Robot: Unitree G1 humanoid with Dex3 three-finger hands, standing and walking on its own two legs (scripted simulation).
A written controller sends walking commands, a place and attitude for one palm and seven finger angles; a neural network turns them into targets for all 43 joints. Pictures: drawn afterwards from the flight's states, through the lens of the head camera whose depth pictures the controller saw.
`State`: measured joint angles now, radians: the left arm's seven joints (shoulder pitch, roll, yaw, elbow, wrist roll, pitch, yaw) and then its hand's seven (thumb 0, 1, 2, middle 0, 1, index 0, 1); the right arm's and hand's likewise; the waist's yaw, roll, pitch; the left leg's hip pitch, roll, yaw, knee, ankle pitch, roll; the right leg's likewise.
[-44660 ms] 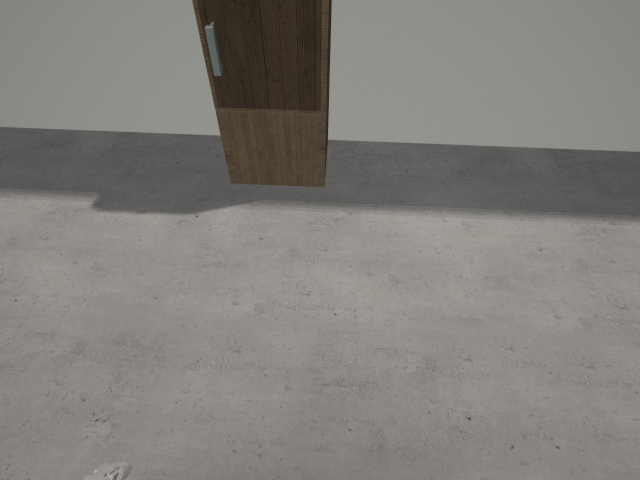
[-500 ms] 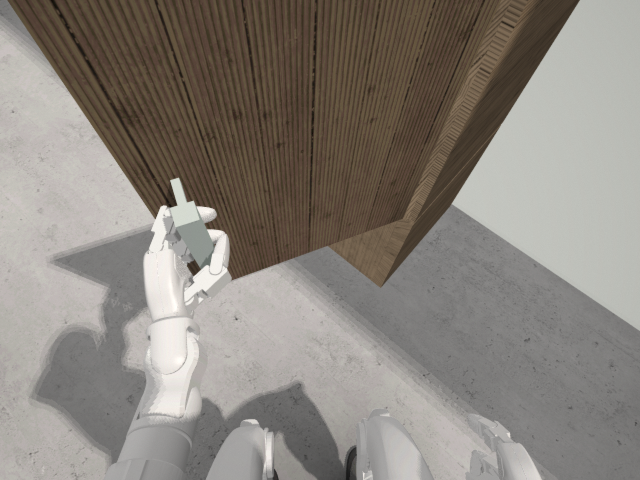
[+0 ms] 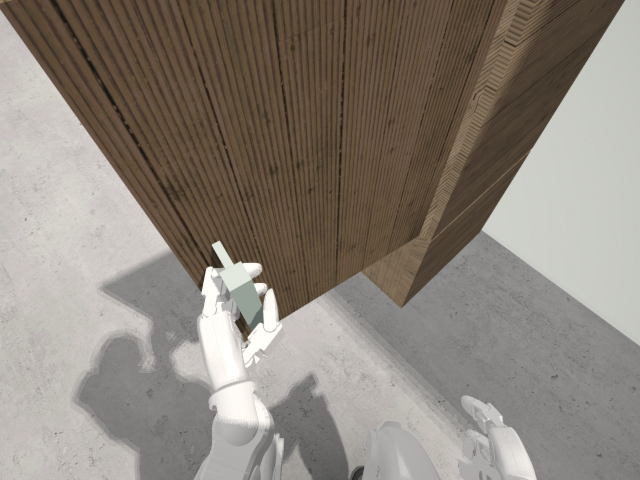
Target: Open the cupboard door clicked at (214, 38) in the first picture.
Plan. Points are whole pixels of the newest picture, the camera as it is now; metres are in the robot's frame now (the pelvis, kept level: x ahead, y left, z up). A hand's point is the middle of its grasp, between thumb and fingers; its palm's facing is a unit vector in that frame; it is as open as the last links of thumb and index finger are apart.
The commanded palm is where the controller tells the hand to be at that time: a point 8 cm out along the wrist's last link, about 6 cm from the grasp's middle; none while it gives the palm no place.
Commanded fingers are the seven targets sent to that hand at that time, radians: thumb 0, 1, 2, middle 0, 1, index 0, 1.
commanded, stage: open thumb and fingers to let go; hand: left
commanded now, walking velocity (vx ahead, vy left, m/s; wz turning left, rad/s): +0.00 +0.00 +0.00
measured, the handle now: (241, 291) +0.34 +0.12 +0.01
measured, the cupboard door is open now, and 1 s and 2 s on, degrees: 80 79 82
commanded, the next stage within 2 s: slide the hand sideways off the handle in 0.78 s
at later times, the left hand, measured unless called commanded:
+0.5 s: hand (264, 314) +0.31 +0.08 +0.01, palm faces +0.30 -0.96 +0.00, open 12.7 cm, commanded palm +0.27 +0.13 +0.01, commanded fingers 0.00 -0.50 0.30 -0.25 -0.90 -0.25 -0.90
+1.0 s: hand (255, 331) +0.29 +0.09 +0.01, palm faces -0.01 -1.00 -0.09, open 15.2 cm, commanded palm +0.27 +0.13 +0.01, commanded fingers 0.00 -0.50 0.30 -0.15 -0.30 -0.15 -0.30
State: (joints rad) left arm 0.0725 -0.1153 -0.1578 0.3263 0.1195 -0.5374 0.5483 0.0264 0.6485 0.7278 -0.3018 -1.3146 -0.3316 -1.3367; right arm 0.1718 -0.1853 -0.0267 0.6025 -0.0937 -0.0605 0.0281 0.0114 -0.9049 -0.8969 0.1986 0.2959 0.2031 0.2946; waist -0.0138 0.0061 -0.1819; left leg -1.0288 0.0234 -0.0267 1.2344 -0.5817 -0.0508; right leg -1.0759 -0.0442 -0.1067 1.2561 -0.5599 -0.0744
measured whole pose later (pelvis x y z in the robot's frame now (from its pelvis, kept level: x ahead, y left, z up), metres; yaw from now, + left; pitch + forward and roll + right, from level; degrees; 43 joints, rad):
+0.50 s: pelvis -0.02 +0.01 +0.00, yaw +0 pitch +21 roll +1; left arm -0.09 -0.08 -0.13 0.47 0.09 -0.55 0.53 0.00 -0.30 0.38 -0.31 -1.19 -0.33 -1.20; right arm 0.17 -0.19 -0.03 0.62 -0.09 -0.06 0.01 0.01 -0.91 -0.90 0.20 0.30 0.20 0.29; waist -0.02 0.01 -0.17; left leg -1.06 0.02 -0.02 1.26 -0.56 -0.04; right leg -1.10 -0.05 -0.10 1.27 -0.53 -0.06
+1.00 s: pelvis -0.02 +0.04 -0.01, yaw +0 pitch +21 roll -1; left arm -0.08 0.02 -0.19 0.42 0.11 -0.55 0.29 -0.02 -0.49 0.30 -0.37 -0.56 -0.30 -0.58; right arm 0.18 -0.20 -0.01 0.58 -0.07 -0.04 0.02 0.01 -0.90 -0.90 0.20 0.30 0.20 0.29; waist -0.01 0.02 -0.17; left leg -1.09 0.00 -0.01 1.30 -0.57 0.00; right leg -1.12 -0.07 -0.09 1.28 -0.52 -0.02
